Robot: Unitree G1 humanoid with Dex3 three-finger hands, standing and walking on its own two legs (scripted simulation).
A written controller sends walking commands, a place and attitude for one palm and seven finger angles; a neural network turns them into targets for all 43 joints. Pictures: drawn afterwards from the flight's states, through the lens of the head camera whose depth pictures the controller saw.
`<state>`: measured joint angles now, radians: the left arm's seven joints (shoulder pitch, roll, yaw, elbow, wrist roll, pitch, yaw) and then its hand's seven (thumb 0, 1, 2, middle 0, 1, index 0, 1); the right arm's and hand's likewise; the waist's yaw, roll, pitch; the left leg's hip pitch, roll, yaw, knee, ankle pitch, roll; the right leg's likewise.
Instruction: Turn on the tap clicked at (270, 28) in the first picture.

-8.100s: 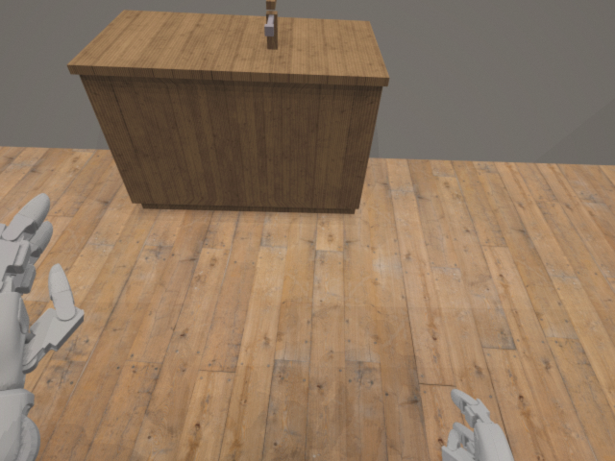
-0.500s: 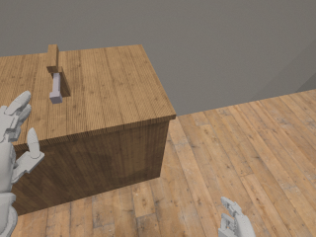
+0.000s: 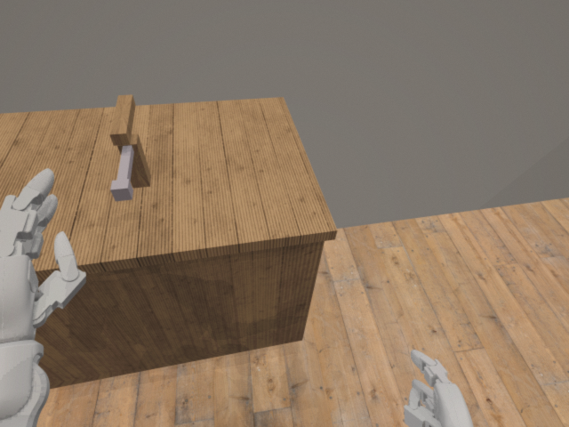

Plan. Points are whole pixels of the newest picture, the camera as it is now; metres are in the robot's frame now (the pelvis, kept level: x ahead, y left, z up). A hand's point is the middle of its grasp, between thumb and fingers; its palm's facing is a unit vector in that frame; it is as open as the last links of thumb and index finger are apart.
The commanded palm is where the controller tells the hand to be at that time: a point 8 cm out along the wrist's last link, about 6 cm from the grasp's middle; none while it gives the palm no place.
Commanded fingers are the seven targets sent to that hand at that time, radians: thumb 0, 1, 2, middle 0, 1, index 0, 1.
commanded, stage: come to a stop and stand still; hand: left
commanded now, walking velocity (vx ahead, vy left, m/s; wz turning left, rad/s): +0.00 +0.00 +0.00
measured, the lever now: (122, 190) +0.45 +0.34 +0.04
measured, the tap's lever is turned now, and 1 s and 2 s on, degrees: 0 0 0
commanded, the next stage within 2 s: look again from close up in 0.42 s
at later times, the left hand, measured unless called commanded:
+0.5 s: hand (121, 260) +0.24 +0.22 +0.15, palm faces +0.36 -0.84 -0.40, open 7.4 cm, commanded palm +0.19 +0.26 +0.17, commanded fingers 0.00 0.90 0.90 -0.20 -0.30 -0.20 -0.30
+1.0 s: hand (64, 292) +0.20 +0.26 +0.16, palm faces +0.41 -0.83 -0.37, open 7.5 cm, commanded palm +0.14 +0.29 +0.17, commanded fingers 0.00 0.90 0.90 -0.20 -0.30 -0.20 -0.30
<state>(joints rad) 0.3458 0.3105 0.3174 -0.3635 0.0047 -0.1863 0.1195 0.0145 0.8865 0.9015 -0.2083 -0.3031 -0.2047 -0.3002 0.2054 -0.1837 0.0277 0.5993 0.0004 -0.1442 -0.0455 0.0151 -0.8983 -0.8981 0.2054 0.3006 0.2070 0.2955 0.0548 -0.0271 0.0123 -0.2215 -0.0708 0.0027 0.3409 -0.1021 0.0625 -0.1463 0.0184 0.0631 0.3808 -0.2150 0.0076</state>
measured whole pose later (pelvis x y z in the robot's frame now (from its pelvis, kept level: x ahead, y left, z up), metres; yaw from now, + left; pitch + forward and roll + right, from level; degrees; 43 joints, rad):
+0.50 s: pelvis +0.03 -0.02 +0.00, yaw +0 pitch +1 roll -1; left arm 0.46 0.37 0.33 -0.47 -0.05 -0.17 0.12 0.01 0.88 0.90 -0.21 -0.30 -0.21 -0.30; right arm 0.17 -0.23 0.00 0.56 0.02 -0.05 -0.06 0.02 -0.90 -0.90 0.20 0.30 0.20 0.30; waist 0.02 0.01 0.03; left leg -0.26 -0.03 -0.01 0.43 -0.18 0.04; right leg -0.13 0.06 0.05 0.37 -0.24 -0.02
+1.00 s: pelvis -0.02 +0.01 +0.00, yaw +1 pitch -1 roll +0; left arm 0.42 0.35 0.33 -0.43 -0.02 -0.19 0.12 0.01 0.89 0.90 -0.21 -0.30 -0.21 -0.30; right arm 0.23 -0.16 0.04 0.60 0.00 -0.11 -0.05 0.01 -0.90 -0.90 0.21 0.30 0.21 0.30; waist 0.02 -0.02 0.03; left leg -0.26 -0.08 0.02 0.36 -0.13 0.06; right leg -0.18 0.01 0.06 0.40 -0.22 0.00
